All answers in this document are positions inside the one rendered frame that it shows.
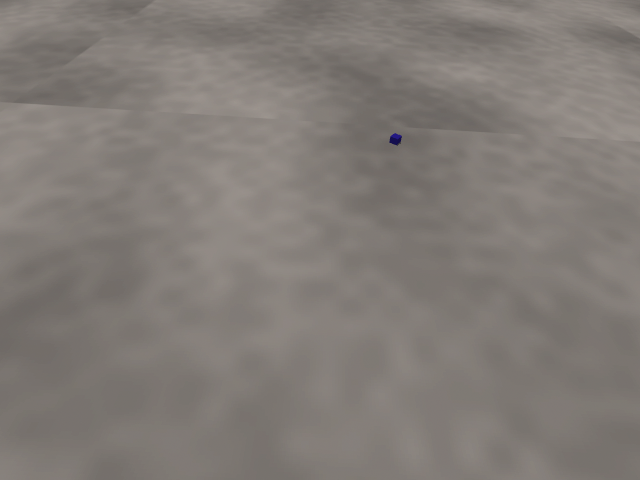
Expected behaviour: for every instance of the small box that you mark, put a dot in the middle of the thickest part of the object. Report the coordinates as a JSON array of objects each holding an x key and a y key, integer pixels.
[{"x": 395, "y": 139}]

